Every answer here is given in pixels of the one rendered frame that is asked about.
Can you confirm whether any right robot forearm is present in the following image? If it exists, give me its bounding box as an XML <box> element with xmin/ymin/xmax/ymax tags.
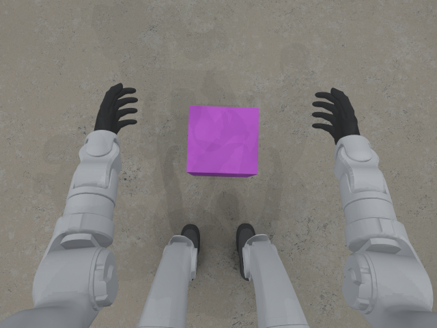
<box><xmin>333</xmin><ymin>135</ymin><xmax>433</xmax><ymax>306</ymax></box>

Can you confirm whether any right robot hand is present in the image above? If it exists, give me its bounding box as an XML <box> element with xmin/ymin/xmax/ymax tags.
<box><xmin>312</xmin><ymin>88</ymin><xmax>360</xmax><ymax>145</ymax></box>

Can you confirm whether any left robot hand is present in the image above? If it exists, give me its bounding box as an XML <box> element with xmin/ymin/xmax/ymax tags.
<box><xmin>94</xmin><ymin>83</ymin><xmax>138</xmax><ymax>134</ymax></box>

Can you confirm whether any robot left shin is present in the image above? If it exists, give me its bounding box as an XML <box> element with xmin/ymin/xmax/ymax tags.
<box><xmin>163</xmin><ymin>235</ymin><xmax>195</xmax><ymax>253</ymax></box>

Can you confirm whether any robot left upper arm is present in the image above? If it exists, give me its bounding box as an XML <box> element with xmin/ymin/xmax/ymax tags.
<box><xmin>0</xmin><ymin>247</ymin><xmax>119</xmax><ymax>328</ymax></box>

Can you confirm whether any carton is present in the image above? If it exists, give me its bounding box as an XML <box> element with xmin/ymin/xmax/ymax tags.
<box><xmin>186</xmin><ymin>106</ymin><xmax>259</xmax><ymax>178</ymax></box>

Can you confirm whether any robot right upper arm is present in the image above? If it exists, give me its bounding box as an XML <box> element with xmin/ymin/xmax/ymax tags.
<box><xmin>342</xmin><ymin>250</ymin><xmax>437</xmax><ymax>328</ymax></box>

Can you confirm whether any left robot forearm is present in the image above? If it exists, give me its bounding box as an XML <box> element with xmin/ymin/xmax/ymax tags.
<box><xmin>32</xmin><ymin>130</ymin><xmax>122</xmax><ymax>306</ymax></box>

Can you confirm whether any robot left thigh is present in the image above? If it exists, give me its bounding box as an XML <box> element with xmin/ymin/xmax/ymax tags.
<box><xmin>137</xmin><ymin>242</ymin><xmax>197</xmax><ymax>328</ymax></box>

